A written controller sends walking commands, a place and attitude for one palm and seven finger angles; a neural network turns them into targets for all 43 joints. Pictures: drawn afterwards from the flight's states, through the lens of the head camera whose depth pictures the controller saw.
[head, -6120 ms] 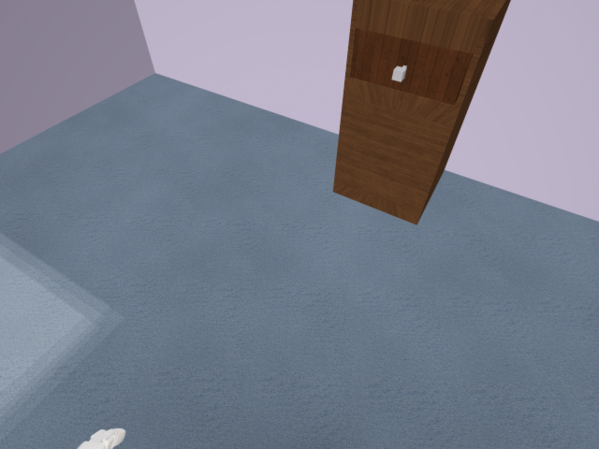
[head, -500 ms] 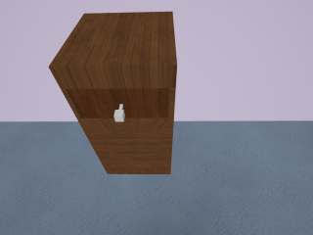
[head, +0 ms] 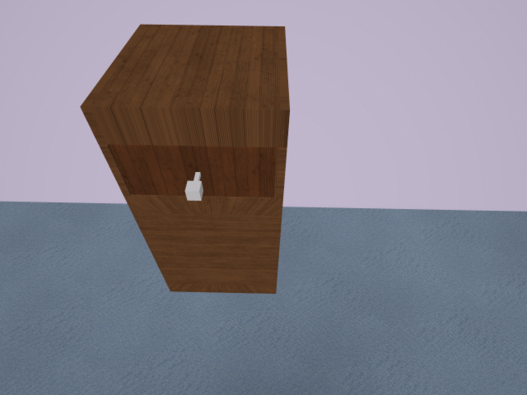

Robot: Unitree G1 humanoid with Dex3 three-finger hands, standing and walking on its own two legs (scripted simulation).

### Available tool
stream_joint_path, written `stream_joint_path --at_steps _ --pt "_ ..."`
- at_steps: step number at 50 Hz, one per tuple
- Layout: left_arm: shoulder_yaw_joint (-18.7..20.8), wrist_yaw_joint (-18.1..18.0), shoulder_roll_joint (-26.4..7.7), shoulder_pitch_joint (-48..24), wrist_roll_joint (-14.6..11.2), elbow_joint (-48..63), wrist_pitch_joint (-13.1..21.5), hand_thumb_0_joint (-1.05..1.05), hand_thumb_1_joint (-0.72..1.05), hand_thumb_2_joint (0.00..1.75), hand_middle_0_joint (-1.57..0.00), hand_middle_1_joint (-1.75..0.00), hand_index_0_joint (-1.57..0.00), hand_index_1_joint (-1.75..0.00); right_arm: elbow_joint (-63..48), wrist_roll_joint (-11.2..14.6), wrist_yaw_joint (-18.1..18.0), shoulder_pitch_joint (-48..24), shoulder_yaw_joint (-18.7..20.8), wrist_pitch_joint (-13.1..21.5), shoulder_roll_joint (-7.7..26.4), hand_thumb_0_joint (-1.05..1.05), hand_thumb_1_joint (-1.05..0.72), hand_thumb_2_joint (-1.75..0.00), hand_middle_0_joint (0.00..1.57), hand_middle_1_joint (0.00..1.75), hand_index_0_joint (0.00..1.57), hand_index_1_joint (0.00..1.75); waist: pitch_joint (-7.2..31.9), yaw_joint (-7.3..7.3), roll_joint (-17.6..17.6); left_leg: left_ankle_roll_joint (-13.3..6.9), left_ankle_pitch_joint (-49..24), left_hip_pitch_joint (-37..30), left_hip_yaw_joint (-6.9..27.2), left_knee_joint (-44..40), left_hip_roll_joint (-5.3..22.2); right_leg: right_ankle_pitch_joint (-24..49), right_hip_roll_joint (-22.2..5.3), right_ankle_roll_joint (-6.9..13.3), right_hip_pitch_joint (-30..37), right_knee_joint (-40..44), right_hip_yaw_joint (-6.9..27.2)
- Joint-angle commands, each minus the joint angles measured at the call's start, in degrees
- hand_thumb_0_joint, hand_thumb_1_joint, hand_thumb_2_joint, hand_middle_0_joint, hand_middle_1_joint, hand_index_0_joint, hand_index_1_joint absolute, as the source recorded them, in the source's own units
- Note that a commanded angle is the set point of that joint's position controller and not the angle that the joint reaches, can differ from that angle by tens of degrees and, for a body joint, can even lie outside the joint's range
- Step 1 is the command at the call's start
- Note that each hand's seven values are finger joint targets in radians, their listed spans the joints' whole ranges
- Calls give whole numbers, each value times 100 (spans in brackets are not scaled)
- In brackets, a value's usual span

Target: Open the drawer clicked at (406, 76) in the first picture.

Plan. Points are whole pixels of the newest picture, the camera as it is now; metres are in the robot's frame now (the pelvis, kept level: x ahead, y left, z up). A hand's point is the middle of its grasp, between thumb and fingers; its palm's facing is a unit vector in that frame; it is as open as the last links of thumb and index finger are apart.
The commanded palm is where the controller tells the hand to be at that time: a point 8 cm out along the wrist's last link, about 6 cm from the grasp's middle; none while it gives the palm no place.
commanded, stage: look again from close up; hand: left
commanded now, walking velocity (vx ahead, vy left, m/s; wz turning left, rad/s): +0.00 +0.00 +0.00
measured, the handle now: (195, 185) +0.59 +0.20 -0.09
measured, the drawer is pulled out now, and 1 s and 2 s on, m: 0.00 0.00 0.00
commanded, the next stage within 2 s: shuffle to correct the standing spot in 0.52 s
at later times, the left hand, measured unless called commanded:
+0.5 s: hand out of the picture +0.03 +0.21 -0.18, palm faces +0.03 -0.98 -0.21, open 7.4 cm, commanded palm none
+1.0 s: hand out of the picture +0.03 +0.16 -0.18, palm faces +0.04 -0.98 -0.20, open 7.4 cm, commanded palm none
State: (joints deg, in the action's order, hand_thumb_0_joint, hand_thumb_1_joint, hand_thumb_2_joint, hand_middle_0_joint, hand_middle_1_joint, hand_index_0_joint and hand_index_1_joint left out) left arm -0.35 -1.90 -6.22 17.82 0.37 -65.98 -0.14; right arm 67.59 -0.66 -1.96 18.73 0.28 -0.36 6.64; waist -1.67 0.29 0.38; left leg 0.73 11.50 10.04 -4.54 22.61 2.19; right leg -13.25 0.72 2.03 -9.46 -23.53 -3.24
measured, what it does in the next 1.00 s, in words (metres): shifts its weight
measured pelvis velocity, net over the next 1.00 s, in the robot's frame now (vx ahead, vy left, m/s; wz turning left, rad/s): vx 0.06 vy -0.01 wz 0.00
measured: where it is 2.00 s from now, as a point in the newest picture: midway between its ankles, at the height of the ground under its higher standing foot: outside the picture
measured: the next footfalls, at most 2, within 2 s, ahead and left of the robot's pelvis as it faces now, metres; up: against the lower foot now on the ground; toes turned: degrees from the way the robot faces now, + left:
left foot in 1.20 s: +0.17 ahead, +0.09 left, +0.00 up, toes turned +3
right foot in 1.46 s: +0.11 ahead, -0.12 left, +0.00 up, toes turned -3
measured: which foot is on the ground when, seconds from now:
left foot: down 0.00-0.94, up 0.96-1.00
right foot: down 0.00-1.00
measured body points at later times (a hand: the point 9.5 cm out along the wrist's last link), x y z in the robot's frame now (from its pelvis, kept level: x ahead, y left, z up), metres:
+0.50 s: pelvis +0.02 +0.03 -0.01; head +0.02 +0.03 +0.44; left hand +0.03 +0.26 -0.16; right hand +0.02 -0.19 -0.17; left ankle +0.01 +0.13 -0.74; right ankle +0.00 -0.09 -0.74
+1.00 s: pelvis +0.06 -0.01 -0.01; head +0.08 -0.02 +0.43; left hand +0.03 +0.22 -0.17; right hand +0.03 -0.23 -0.18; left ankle +0.00 +0.11 -0.72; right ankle +0.00 -0.09 -0.74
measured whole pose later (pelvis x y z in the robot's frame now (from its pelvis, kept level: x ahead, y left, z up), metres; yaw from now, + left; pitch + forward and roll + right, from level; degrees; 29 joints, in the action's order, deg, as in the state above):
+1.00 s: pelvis +0.06 -0.01 -0.01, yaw +0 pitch +2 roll +1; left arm 1.5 -0.5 -8.0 21.0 2.0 -61.7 1.7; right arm 63.3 -1.4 -1.7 19.2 1.2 0.1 8.6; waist -0.5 -0.6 0.9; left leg -1.7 28.6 18.2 -3.8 46.3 2.2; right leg -23.0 0.5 3.3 -11.8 -32.6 -5.2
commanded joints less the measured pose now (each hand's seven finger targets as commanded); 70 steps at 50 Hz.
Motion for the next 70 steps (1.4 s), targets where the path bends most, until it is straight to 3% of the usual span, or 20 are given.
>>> stream_joint_path --at_steps 1,2,3,5,11,31,37,41,44,47,48,51,54,58,59,60,61,62,64,70 --pt "111 -56 -506 347 -11 138 103 0 90 90 -20 -30 -20 -30 -139 9 -24 354 27 98 421 0 -90 -90 20 30 20 30 -352 -16 -100 -144 -6 24 460 -439 420 -48 -678 -42 -441 696 668" --pt "63 -256 -733 728 110 52 291 0 90 90 -20 -30 -20 -30 -585 15 70 -408 13 220 651 0 -90 -90 20 30 20 30 -533 -297 -211 48 -122 718 228 964 404 2546 -1076 -189 -350 467 1000" --pt "116 -200 -997 452 64 335 334 0 90 90 -20 -30 -20 -30 -737 9 93 101 28 120 360 0 -90 -90 20 30 20 30 -28 156 -195 -32 809 476 356 988 192 893 -1365 149 -407 685 1231" --pt "143 -123 -955 120 64 473 337 0 90 90 -20 -30 -20 -30 -687 -53 145 355 8 83 383 0 -90 -90 20 30 20 30 -12 230 -135 -116 523 245 322 898 162 -1142 -1093 309 -892 767 1036" --pt "84 -67 -599 262 25 544 259 0 90 90 -20 -30 -20 -30 -796 -57 74 428 -50 243 557 0 -90 -90 20 30 20 30 -170 30 216 -320 -281 692 755 177 418 -49 -543 134 -408 -154 475" --pt "107 -34 -730 300 43 491 150 0 90 90 -20 -30 -20 -30 -626 -32 5 145 -39 274 784 0 -90 -90 20 30 20 30 -76 -49 2 -374 -978 142 649 -37 422 662 -648 -41 -143 -141 394" --pt "145 95 -599 259 158 558 39 0 90 90 -20 -30 -20 -30 -629 -86 -16 278 127 176 1064 0 -90 -90 20 30 20 30 -577 59 555 -721 1297 227 1358 -763 988 -860 -265 -17 -1011 -799 -104" --pt "182 178 -510 277 181 652 24 0 90 90 -20 -30 -20 -30 -697 -116 -53 355 225 175 1129 0 -90 -90 20 30 20 30 -640 82 688 -1030 1343 170 1694 -749 1352 -1161 -216 17 -1437 -1241 -150" --pt "250 209 -566 688 172 554 98 0 90 90 -20 -30 -20 -30 -793 -100 -40 177 226 208 990 0 -90 -90 20 30 20 30 -298 -129 106 -767 824 734 989 -7 967 -618 -366 115 -416 -439 146" --pt "395 114 -1075 1510 140 284 197 0 90 90 -20 -30 -20 -30 -1054 -64 16 -305 118 283 536 0 -90 -90 20 30 20 30 -232 -465 -1833 -293 1889 2488 -346 2414 -163 737 -1728 848 1023 635 2119" --pt "387 69 -1025 1727 142 216 252 0 90 90 -20 -30 -20 -30 -1166 -60 33 -668 113 284 572 0 -90 -90 20 30 20 30 -276 -614 -1581 -297 2357 2811 -34 3301 -102 2203 -2035 1178 1118 646 2350" --pt "280 -50 -760 1320 153 277 342 0 90 90 -20 -30 -20 -30 -1042 -21 72 -660 67 275 355 0 -90 -90 20 30 20 30 -217 -301 -351 -219 1938 2673 226 3410 82 4812 -1799 1109 1191 117 1412" --pt "236 -86 -783 950 157 432 331 0 90 90 -20 -30 -20 -30 -926 65 99 -538 -12 225 186 0 -90 -90 20 30 20 30 46 -134 -594 -127 1225 1686 -26 2140 -93 5284 -1381 788 867 -24 674" --pt "276 -119 -965 705 59 592 223 0 90 90 -20 -30 -20 -30 -846 46 -6 -10 82 157 475 0 -90 -90 20 30 20 30 354 163 -653 -135 -909 184 -147 515 -290 5031 -1096 401 345 -950 465" --pt "280 -129 -933 709 52 670 192 0 90 90 -20 -30 -20 -30 -857 23 -25 205 142 177 699 0 -90 -90 20 30 20 30 518 229 -385 -315 -2698 -520 139 549 167 4123 -933 210 -134 -1362 339" --pt "273 -146 -737 797 -10 751 156 0 90 90 -20 -30 -20 -30 -913 -3 -59 376 203 163 1038 0 -90 -90 20 30 20 30 750 240 456 -879 -4889 -1229 1090 810 1089 2129 -551 -82 -969 -1799 102" --pt "228 -178 -534 865 -14 801 121 0 90 90 -20 -30 -20 -30 -918 32 -63 471 220 132 1145 0 -90 -90 20 30 20 30 849 178 1144 -1511 -6241 -1159 1653 399 1854 -1673 -184 -209 -1127 -2615 1" --pt "233 -175 -548 812 46 816 77 0 90 90 -20 -30 -20 -30 -991 38 -79 208 198 118 1111 0 -90 -90 20 30 20 30 626 92 989 -1687 -5946 -782 1466 178 1889 -2417 -202 -154 -1106 -3103 256" --pt "242 -153 -485 614 60 797 -23 0 90 90 -20 -30 -20 -30 -1175 -3 -111 -481 165 109 945 0 -90 -90 20 30 20 30 63 -79 993 -1626 -4592 88 1358 -74 1723 -2236 -405 -173 -1120 -3106 364" --pt "266 -76 -345 728 98 826 -64 0 90 90 -20 -30 -20 -30 -1411 -63 9 -777 299 5 1092 0 -90 -90 20 30 20 30 512 -253 488 -1178 -2286 639 926 28 1202 -746 -304 -254 -318 -1759 -52"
